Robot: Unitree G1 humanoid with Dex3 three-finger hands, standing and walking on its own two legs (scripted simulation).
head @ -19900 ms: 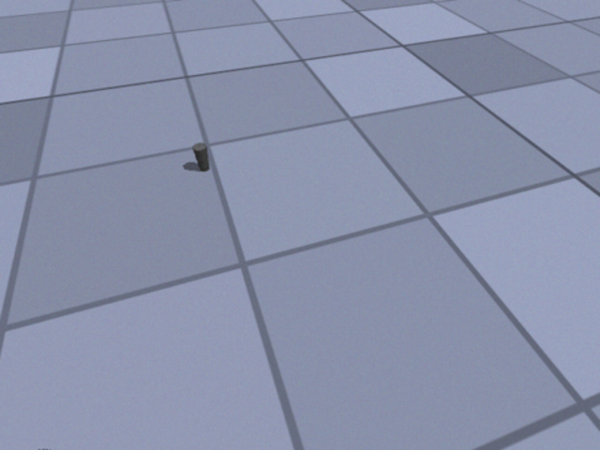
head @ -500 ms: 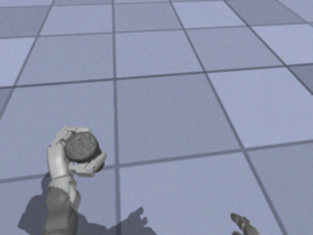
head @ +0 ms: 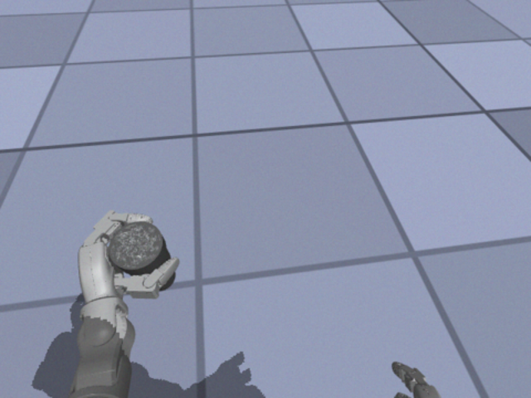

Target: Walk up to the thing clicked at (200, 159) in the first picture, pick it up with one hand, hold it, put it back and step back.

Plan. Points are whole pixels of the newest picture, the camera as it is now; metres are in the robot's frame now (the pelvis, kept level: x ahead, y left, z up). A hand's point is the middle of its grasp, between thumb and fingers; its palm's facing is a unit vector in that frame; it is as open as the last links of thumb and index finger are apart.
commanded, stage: hold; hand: left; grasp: from the side
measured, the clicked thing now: (149, 262) +0.32 +0.20 +0.02
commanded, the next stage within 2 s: crouch in 0.08 s
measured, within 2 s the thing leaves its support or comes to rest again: neither
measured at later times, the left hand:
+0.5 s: hand (145, 269) +0.32 +0.21 +0.01, palm faces +0.33 -0.94 +0.00, open 9.5 cm
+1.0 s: hand (161, 301) +0.36 +0.24 -0.23, palm faces +0.38 -0.92 -0.03, open 9.4 cm
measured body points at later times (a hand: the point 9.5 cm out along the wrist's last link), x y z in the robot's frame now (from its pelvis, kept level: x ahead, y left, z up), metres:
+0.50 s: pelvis -0.01 +0.00 -0.01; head +0.06 +0.01 +0.43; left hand +0.30 +0.25 +0.01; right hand +0.13 -0.24 -0.12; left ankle +0.01 +0.13 -0.70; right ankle +0.01 -0.13 -0.70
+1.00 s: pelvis -0.05 +0.00 -0.20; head +0.13 +0.03 +0.21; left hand +0.33 +0.29 -0.22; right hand +0.08 -0.26 -0.33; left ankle +0.01 +0.13 -0.70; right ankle +0.01 -0.13 -0.70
